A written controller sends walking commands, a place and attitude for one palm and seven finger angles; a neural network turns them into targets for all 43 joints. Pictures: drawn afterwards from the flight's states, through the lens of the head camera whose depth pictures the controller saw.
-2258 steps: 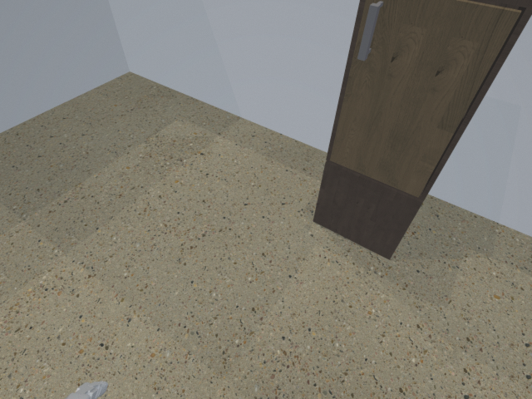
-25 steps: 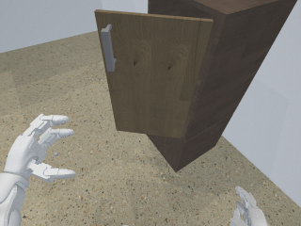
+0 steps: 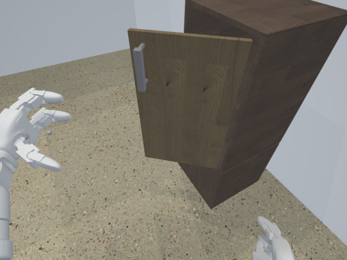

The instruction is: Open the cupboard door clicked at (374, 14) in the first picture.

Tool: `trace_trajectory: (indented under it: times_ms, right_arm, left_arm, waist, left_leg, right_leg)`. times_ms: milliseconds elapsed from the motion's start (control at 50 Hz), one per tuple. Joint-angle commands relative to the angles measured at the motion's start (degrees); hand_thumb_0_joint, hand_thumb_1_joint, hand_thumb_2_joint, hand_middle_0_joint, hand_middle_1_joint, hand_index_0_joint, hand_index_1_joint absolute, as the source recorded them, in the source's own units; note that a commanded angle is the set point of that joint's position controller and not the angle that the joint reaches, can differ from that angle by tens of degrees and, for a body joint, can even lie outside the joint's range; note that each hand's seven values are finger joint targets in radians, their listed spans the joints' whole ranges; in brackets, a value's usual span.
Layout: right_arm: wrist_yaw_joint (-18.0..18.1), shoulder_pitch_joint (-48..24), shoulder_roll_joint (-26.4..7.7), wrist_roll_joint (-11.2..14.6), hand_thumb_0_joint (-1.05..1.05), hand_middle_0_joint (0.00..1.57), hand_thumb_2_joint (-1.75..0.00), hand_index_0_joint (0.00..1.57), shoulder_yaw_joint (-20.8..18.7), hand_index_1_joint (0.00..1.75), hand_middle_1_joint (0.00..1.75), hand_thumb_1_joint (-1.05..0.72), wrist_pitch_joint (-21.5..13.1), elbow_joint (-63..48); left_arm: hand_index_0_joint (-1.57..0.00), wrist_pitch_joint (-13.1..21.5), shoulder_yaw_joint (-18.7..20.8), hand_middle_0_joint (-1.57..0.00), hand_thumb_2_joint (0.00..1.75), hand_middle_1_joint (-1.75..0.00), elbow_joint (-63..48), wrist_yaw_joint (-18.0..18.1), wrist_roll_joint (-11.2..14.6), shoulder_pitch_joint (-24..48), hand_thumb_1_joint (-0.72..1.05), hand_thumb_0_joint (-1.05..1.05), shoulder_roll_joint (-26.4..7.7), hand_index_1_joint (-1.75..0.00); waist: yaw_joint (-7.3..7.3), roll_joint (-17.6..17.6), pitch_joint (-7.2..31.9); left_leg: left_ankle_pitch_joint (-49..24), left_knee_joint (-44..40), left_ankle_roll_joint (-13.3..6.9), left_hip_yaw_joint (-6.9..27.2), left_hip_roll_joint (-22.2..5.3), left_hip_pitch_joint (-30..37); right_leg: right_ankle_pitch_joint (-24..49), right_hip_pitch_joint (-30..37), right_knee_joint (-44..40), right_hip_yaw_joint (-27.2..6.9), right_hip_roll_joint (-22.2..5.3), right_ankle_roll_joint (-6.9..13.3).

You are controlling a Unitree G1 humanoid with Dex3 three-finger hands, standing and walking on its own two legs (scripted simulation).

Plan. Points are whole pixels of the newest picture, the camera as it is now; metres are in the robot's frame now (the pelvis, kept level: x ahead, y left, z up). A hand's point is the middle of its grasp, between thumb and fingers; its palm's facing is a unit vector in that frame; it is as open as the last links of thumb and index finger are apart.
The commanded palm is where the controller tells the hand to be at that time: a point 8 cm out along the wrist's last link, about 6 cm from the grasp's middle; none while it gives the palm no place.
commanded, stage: raise the hand with hooked fingers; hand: left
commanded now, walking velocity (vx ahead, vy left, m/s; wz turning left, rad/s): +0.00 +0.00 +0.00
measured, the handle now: (142, 67) +0.61 +0.16 +0.15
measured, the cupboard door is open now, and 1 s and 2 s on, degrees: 49 49 49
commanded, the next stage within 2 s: move the hooked fingers beside the handle in 0.48 s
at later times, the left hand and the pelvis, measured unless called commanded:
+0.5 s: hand (79, 134) +0.30 +0.23 +0.17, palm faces -0.04 -1.00 -0.06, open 14.0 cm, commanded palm +0.28 +0.28 +0.17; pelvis +0.01 -0.03 +0.00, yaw -1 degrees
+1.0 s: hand (89, 112) +0.37 +0.24 +0.17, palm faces -0.08 -1.00 -0.02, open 14.0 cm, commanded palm +0.35 +0.29 +0.17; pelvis +0.01 -0.01 +0.00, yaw -1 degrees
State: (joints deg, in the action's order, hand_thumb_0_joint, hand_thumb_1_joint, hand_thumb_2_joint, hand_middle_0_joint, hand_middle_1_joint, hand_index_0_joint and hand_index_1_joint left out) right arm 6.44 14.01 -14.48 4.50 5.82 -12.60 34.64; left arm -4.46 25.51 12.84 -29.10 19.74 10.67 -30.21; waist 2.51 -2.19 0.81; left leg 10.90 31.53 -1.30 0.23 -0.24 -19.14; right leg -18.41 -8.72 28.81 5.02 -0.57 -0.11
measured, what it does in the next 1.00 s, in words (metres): stands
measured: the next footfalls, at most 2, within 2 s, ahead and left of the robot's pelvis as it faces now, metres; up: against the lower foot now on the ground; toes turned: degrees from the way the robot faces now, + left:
none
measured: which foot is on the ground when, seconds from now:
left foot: down 0.00-1.00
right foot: down 0.00-1.00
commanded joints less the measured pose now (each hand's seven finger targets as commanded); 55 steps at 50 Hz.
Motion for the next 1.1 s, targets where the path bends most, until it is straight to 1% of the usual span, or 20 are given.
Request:
trace_trajectory:
  times_ms: [0, 80, 140, 180, 240, 300, 340, 400, 480, 540, 620, 700, 720, 760, 820, 840, 860, 940, 1020, 1080]
  right_arm:
    - [0.7, -6.1, -8.8, 0.8, 0.0, 0.2, -0.9, 0.2, -4.0, 0.3, 0.3, -0.9, -3.0, -9.7]
    - [-0.2, -6.4, -8.9, 0.5, 0.0, 0.2, -0.9, 0.2, -4.5, 0.3, 0.3, -0.9, -3.2, -10.6]
    - [-0.6, -6.4, -8.7, 0.0, 0.0, 0.2, -0.9, 0.2, -4.6, 0.3, 0.3, -0.9, -3.9, -10.6]
    - [-0.6, -5.8, -8.6, -0.1, 0.0, 0.2, -0.9, 0.2, -4.8, 0.3, 0.3, -0.9, -4.2, -10.2]
    - [-0.3, -5.9, -8.3, 0.0, 0.0, 0.2, -0.9, 0.2, -4.8, 0.3, 0.3, -0.9, -4.3, -9.5]
    - [0.1, -5.8, -8.4, 0.3, 0.0, 0.2, -0.9, 0.2, -5.0, 0.3, 0.3, -0.9, -4.2, -9.0]
    - [0.3, -6.0, -8.7, 0.5, 0.0, 0.2, -0.9, 0.2, -5.1, 0.3, 0.3, -0.9, -4.0, -9.0]
    - [0.4, -6.1, -8.9, 0.7, 0.0, 0.2, -0.9, 0.2, -5.3, 0.3, 0.3, -0.9, -3.6, -9.2]
    - [0.1, -6.6, -8.7, 0.6, 0.0, 0.2, -0.9, 0.2, -5.4, 0.3, 0.3, -0.9, -3.5, -9.5]
    - [-0.1, -6.6, -8.5, 0.5, 0.0, 0.2, -0.9, 0.2, -5.4, 0.3, 0.3, -0.9, -3.3, -9.5]
    - [0.1, -6.2, -8.5, 0.8, 0.0, 0.2, -0.9, 0.2, -5.3, 0.3, 0.3, -0.9, -2.5, -9.1]
    - [0.8, -5.4, -8.8, 1.0, 0.0, 0.2, -0.9, 0.2, -5.3, 0.3, 0.3, -0.9, -1.9, -8.6]
    - [1.1, -5.4, -8.9, 1.0, 0.0, 0.2, -0.9, 0.2, -5.3, 0.3, 0.3, -0.9, -1.7, -8.5]
    - [1.3, -5.2, -8.9, 0.9, 0.0, 0.2, -0.9, 0.2, -5.3, 0.3, 0.3, -0.9, -1.7, -8.4]
    - [1.5, -4.0, -9.2, 0.5, 0.0, 0.2, -0.9, 0.2, -5.3, 0.3, 0.3, -0.9, -1.5, -7.6]
    - [1.4, -4.1, -9.2, 0.6, 0.0, 0.2, -0.9, 0.2, -5.4, 0.3, 0.3, -0.9, -1.6, -7.8]
    - [1.3, -3.8, -9.2, 0.4, 0.0, 0.2, -0.9, 0.2, -5.2, 0.3, 0.3, -0.9, -1.6, -7.6]
    - [0.8, -3.1, -9.6, 0.3, 0.0, 0.2, -0.9, 0.2, -5.4, 0.3, 0.3, -0.9, -1.1, -7.5]
    - [0.3, -1.7, -10.0, 0.1, 0.0, 0.2, -0.9, 0.2, -5.5, 0.3, 0.3, -0.9, -0.1, -7.5]
    - [0.1, -1.0, -10.3, 0.0, 0.0, 0.2, -0.9, 0.2, -5.8, 0.3, 0.3, -0.9, 0.6, -7.5]
  left_arm:
    - [-0.3, -0.9, 1.5, -0.3, 0.3, -1.2, -4.9, -2.7, 0.9, 14.5, -0.5, 0.0, -12.4, -1.2]
    - [-0.3, 1.3, 4.6, -0.3, 0.3, -1.2, -8.6, -3.7, 2.5, 13.4, -0.5, 0.0, -14.9, -1.2]
    - [-0.3, 4.6, 8.6, -0.3, 0.3, -1.2, -12.5, -2.1, 3.0, 14.8, -0.5, 0.0, -18.2, -1.2]
    - [-0.3, 6.0, 10.1, -0.3, 0.3, -1.2, -11.9, -1.2, 3.1, 13.8, -0.5, 0.0, -18.4, -1.2]
    - [-0.3, 6.2, 8.5, -0.3, 0.3, -1.2, -11.4, -0.2, 2.4, 15.8, -0.5, 0.0, -17.2, -1.2]
    - [-0.3, 5.1, 6.0, -0.3, 0.3, -1.2, -9.0, -0.4, 2.0, 15.7, -0.5, 0.0, -14.8, -1.2]
    - [-0.3, 3.9, 4.8, -0.3, 0.3, -1.2, -6.7, -1.0, 2.1, 15.4, -0.5, 0.0, -14.1, -1.2]
    - [-0.3, 3.5, 4.2, -0.3, 0.3, -1.2, -7.2, -1.8, 2.0, 16.0, -0.5, 0.0, -14.0, -1.2]
    - [-0.3, 4.7, 7.3, -0.3, 0.3, -1.2, -8.9, -1.8, 2.7, 15.7, -0.5, 0.0, -16.0, -1.2]
    - [-0.3, 5.3, 9.1, -0.3, 0.3, -1.2, -8.5, -1.5, 3.1, 14.8, -0.5, 0.0, -16.9, -1.2]
    - [-0.3, 4.6, 7.8, -0.3, 0.3, -1.2, -5.4, -1.5, 2.9, 16.8, -0.5, 0.0, -16.2, -1.2]
    - [-0.3, 3.5, 4.0, -0.3, 0.3, -1.2, -0.8, -1.6, 1.5, 24.3, -0.5, 0.0, -15.0, -1.2]
    - [-0.3, 4.0, 3.5, -0.3, 0.3, -1.2, -1.1, -1.6, 1.6, 26.2, -0.5, 0.0, -15.1, -1.2]
    - [-0.3, 4.6, 1.8, -0.3, 0.3, -1.2, -1.5, -1.6, 0.8, 29.2, -0.5, 0.0, -14.3, -1.2]
    - [-0.3, 6.2, 2.6, -0.3, 0.3, -1.2, 0.3, -1.2, 0.7, 32.5, -0.5, 0.0, -16.2, -1.2]
    - [-0.3, 6.5, 3.2, -0.3, 0.3, -1.2, 0.6, -1.1, 0.3, 32.7, -0.5, 0.0, -16.8, -1.2]
    - [-0.3, 6.6, 2.1, -0.3, 0.3, -1.2, 1.8, -1.0, 0.1, 33.4, -0.5, 0.0, -15.5, -1.2]
    - [-0.3, 6.5, 3.2, -0.3, 0.3, -1.2, 5.4, 0.1, -0.7, 34.4, -0.5, 0.0, -16.8, -1.2]
    - [-0.3, 5.6, 3.2, -0.3, 0.3, -1.2, 9.5, 1.1, -1.7, 35.9, -0.5, 0.0, -17.1, -1.2]
    - [-0.3, 5.7, 1.3, -0.3, 0.3, -1.2, 10.8, 1.8, -2.9, 39.7, -0.5, 0.0, -16.0, -1.2]
  waist:
    - [-1.16, -1.9, 7.7]
    - [-0.43, 0.1, 11.4]
    - [0.3, -3.1, 12.7]
    - [0.34, -2.7, 12.9]
    - [-0.18, -6.2, 9.8]
    - [-0.91, -4.9, 8.3]
    - [-1.02, -1.8, 7.0]
    - [-1.11, -0.6, 9.1]
    - [-0.23, 0.6, 13.0]
    - [0.17, 0.9, 13.1]
    - [-0.3, 0.7, 10.0]
    - [-2.19, -0.3, 8.5]
    - [-2.42, 0.1, 9.0]
    - [-2.79, -3.4, 11.8]
    - [-2.99, -1.9, 14.1]
    - [-2.75, -3.5, 14.8]
    - [-2.9, -2.8, 15.4]
    - [-2.21, -3.5, 15.9]
    - [-2.05, -0.9, 15.3]
    - [-3.18, -2.4, 15.3]
  left_leg:
    - [2.9, -6.8, -0.4, 4.2, 0.5, 12.4]
    - [-2.3, -4.7, -0.9, 2.9, 1.1, 13.6]
    - [-4.0, -4.4, -0.8, 2.2, 1.3, 14.5]
    - [-4.6, -4.2, -1.0, 1.7, 1.3, 14.3]
    - [-3.6, -4.2, -0.9, 1.0, 1.4, 13.4]
    - [-2.7, -3.8, -1.0, 0.7, 1.2, 12.9]
    - [-2.2, -3.0, -1.1, 0.6, 1.3, 11.1]
    - [-3.6, -2.3, -1.3, 0.7, 1.3, 11.9]
    - [-7.2, -0.7, -1.3, 0.7, 1.5, 12.2]
    - [-8.4, -0.2, -1.3, 0.4, 1.5, 11.8]
    - [-7.5, -0.4, -1.2, 0.2, 1.5, 11.0]
    - [-4.8, -1.1, -1.2, 0.6, 1.3, 11.4]
    - [-5.3, -0.6, -1.3, 0.5, 1.3, 11.8]
    - [-5.9, -0.7, -1.3, 0.5, 1.4, 13.5]
    - [-7.2, -0.5, -1.3, 1.2, 1.3, 14.2]
    - [-7.0, -0.7, -1.2, 1.2, 1.2, 14.5]
    - [-7.1, -0.8, -1.2, 1.4, 1.2, 14.9]
    - [-8.0, -1.2, -1.0, 1.7, 1.0, 14.4]
    - [-7.6, -1.9, -0.9, 2.2, 0.7, 13.0]
    - [-6.8, -1.9, -0.8, 2.2, 0.4, 13.6]
  right_leg:
    - [4.4, -10.1, -6.6, -0.8, 2.8, 1.5]
    - [8.4, -8.7, -6.2, -1.6, 2.9, 1.3]
    - [9.8, -7.5, -6.1, -2.1, 2.9, 1.3]
    - [11.0, -6.9, -5.9, -2.3, 2.7, 1.1]
    - [10.6, -7.8, -6.5, -3.0, 2.4, 0.9]
    - [10.7, -9.0, -6.9, -3.8, 1.8, 0.2]
    - [10.6, -9.3, -7.3, -5.2, 1.4, -0.6]
    - [12.9, -8.9, -6.3, -5.3, 1.2, -1.1]
    - [20.9, -6.2, -4.4, -6.3, 0.4, -2.3]
    - [24.7, -5.8, -3.5, -6.4, 0.2, -2.8]
    - [22.4, -7.4, -3.7, -6.1, 0.6, -2.7]
    - [15.6, -11.1, -4.6, -4.9, 1.3, -1.1]
    - [15.7, -10.7, -4.6, -5.4, 1.3, -1.4]
    - [15.8, -10.8, -4.1, -4.7, 1.4, -0.4]
    - [16.2, -9.6, -3.7, -4.0, 1.8, 0.3]
    - [15.8, -10.0, -3.6, -3.8, 1.8, 0.5]
    - [15.8, -10.3, -3.4, -3.3, 2.0, 0.7]
    - [16.0, -10.0, -3.0, -2.7, 2.0, 1.2]
    - [14.5, -9.7, -2.8, -2.0, 2.2, 1.5]
    - [13.2, -12.2, -2.8, -2.0, 2.4, 1.4]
